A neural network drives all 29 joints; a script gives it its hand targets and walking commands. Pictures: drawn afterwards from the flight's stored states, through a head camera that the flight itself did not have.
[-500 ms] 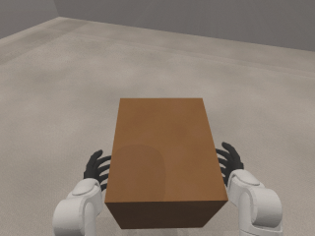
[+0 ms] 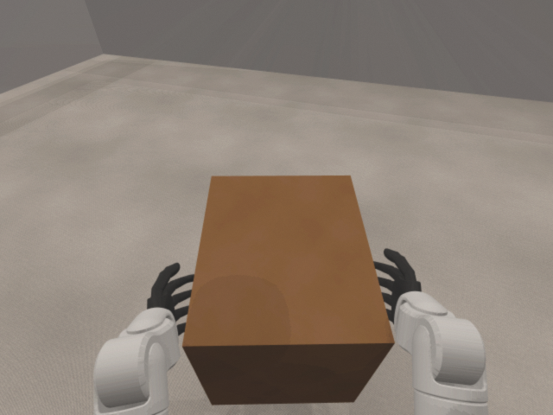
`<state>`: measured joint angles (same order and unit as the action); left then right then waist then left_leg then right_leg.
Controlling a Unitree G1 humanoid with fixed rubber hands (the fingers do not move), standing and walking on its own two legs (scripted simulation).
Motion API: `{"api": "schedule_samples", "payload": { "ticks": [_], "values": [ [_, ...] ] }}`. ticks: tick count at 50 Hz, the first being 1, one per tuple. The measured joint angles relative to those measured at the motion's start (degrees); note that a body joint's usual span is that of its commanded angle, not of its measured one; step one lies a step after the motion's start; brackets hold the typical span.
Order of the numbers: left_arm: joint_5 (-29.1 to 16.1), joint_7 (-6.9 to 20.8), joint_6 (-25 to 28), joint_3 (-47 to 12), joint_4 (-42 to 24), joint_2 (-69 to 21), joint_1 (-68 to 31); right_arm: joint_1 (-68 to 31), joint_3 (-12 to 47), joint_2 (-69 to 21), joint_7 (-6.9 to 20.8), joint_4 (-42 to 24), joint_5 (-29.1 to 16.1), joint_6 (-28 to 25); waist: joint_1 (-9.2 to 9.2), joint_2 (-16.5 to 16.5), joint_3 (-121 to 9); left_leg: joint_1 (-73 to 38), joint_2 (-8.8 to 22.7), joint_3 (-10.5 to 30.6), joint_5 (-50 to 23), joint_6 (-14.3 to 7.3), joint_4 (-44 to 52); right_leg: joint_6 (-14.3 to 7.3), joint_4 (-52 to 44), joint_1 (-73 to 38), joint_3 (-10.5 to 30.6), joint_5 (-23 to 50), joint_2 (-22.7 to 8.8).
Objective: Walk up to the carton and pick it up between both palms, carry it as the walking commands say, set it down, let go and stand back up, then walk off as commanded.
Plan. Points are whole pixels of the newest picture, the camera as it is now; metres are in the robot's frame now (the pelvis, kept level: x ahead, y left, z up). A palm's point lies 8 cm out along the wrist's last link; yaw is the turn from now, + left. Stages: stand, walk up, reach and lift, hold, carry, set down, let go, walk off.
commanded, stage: carry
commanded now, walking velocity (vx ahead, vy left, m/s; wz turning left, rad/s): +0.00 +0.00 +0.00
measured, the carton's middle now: (282, 288) +0.32 +0.00 +0.03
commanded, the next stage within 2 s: hold in 1.42 s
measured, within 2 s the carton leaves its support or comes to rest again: neither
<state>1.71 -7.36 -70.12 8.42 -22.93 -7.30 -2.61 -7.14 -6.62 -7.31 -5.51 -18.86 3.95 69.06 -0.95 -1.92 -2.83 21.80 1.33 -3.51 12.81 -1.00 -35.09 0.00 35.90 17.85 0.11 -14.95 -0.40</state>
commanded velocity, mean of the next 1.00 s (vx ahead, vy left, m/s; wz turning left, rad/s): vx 0.00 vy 0.00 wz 0.00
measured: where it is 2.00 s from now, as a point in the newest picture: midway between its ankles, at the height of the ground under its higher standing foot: outside the picture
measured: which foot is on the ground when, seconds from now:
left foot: down 0.00-0.30, up 0.32-0.38, down 0.40-1.00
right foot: down 0.00-1.00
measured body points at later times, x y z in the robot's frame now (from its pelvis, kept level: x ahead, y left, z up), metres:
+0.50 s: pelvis -0.03 +0.02 +0.00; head -0.05 +0.02 +0.45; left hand +0.24 +0.18 +0.07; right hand +0.25 -0.14 +0.08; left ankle +0.04 +0.11 -0.72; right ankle +0.00 -0.10 -0.72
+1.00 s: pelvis -0.02 +0.00 +0.01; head -0.01 -0.01 +0.46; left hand +0.26 +0.17 +0.05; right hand +0.28 -0.15 +0.05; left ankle +0.04 +0.11 -0.72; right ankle +0.00 -0.10 -0.72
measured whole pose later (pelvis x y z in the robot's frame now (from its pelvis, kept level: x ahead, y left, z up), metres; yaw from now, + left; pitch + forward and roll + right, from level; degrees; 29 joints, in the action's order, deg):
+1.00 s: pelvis -0.02 +0.00 +0.01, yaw +0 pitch +3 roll +1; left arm 3.3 -5.0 -51.0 10.9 -7.6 -7.3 -5.1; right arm -9.3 -7.0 -7.4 -3.0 -3.0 7.6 49.4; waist -1.0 -0.2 -2.8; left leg 21.7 -0.2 -4.3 10.7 -1.8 -29.6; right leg -1.2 33.0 20.3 -2.1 -15.4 -0.3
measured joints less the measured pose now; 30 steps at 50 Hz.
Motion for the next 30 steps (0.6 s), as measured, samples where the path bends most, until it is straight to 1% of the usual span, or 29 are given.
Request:
{"api": "schedule_samples", "payload": {
  "ticks": [4,6,7,8,10,12,14,16,19,20,21,25,29,30],
  "values": [
    [0.01,-0.01,0.9,0.15,0.32,0.01,-0.16,-0.2,0.0,-0.02,0.16,0.65,0.0,-1.13,0.0,0.0,1.79,0.18,-0.11,0.0,-0.13,-0.24,0.99,0.0,-0.01,0.39,0.08,-4.28,0.0],
    [0.37,0.14,3.11,1.01,3.98,0.02,-1.29,-0.97,-0.04,-0.02,0.9,4.71,1.15,-3.98,-0.01,-0.01,2.27,0.41,-0.31,0.0,-0.37,-0.3,1.79,-0.04,-0.01,0.88,0.28,-5.18,0.0],
    [0.36,0.14,3.25,1.06,3.72,0.01,-1.32,-0.93,-0.03,-0.08,0.97,4.63,1.1,-4.36,0.0,-0.01,2.83,0.42,-0.44,0.0,-0.66,-0.31,2.32,-0.04,0.0,1.01,0.26,-5.18,0.01],
    [0.36,0.16,3.47,1.03,3.35,0.01,-1.32,-0.93,-0.04,-0.17,1.0,4.32,1.07,-4.66,-0.01,-0.02,3.28,0.49,-0.55,0.0,-0.72,-0.37,2.81,-0.03,0.66,1.07,-0.21,-5.16,0.03],
    [1.09,0.72,5.26,1.27,5.23,0.02,-1.46,-1.17,-0.04,-0.2,1.48,6.58,1.65,-6.65,0.02,0.01,2.41,1.42,-0.76,-0.03,-0.72,-0.38,4.04,-0.18,1.2,1.05,-2.13,-5.18,0.04],
    [1.08,0.87,6.23,1.0,4.75,0.02,-1.45,-1.21,-0.04,-0.21,1.48,5.72,1.59,-7.3,0.03,0.26,2.05,3.03,-1.3,-0.2,-1.03,-0.38,4.21,-0.58,0.23,0.12,-3.17,-5.22,0.03],
    [1.08,1.01,6.64,0.35,2.12,-0.01,-1.44,-1.22,-0.04,-0.21,1.37,2.61,1.07,-7.27,-0.01,0.0,3.7,3.36,-1.14,-0.46,-3.1,-0.39,4.06,-0.97,-1.11,-0.05,-2.92,0.51,0.26],
    [1.08,1.14,6.66,-0.07,1.03,-0.01,-1.44,-0.99,-0.04,-0.21,1.35,0.85,1.02,-6.92,0.0,-0.19,4.26,3.33,-0.85,-0.49,-2.95,-0.39,3.43,-1.17,-1.14,-0.03,-2.68,0.48,0.62],
    [1.09,1.3,6.74,-0.02,3.19,-0.01,-1.45,-0.16,-0.1,-0.15,1.35,2.23,1.42,-7.04,-0.01,-0.19,0.93,2.58,-0.83,-0.48,-1.31,-0.39,-0.93,-1.2,-1.14,1.24,-2.36,-0.56,0.7],
    [1.09,1.3,6.69,-0.09,3.58,-0.02,-1.45,0.28,-0.1,-0.11,1.36,2.4,1.43,-7.18,-0.05,-0.24,-0.4,1.23,-0.7,-0.43,-0.85,-0.45,-0.15,-1.19,-1.15,1.76,-2.5,-0.69,0.78],
    [1.1,1.34,6.96,0.01,4.27,-0.02,-1.72,0.37,-0.13,-0.09,1.36,2.83,1.52,-7.56,-0.02,0.1,-1.28,0.68,-0.97,-0.48,0.42,-1.06,1.36,-1.2,-1.16,2.24,-2.59,-0.7,0.55],
    [1.1,1.47,8.51,1.36,6.13,-0.01,-2.22,-1.98,-0.14,-0.1,1.38,6.19,1.71,-8.76,0.01,1.5,-0.84,0.65,-1.46,-0.79,-1.51,-1.5,2.11,-1.2,-1.45,2.29,-2.26,-0.07,0.08],
    [1.32,1.58,11.23,2.33,11.79,-0.01,-2.23,-2.28,-0.17,-0.1,1.83,12.38,3.11,-11.6,0.0,1.73,-1.48,0.54,-1.51,-0.8,-1.74,-1.5,2.84,-1.2,-1.99,2.28,-2.21,0.03,0.08],
    [1.42,1.56,11.47,2.47,12.34,-0.01,-2.23,-2.23,-0.18,-0.1,2.01,13.31,3.23,-12.21,0.0,1.73,-1.39,0.54,-1.51,-0.8,-1.78,-1.5,2.92,-1.2,-2.01,2.32,-2.21,0.07,0.08]
  ]
}}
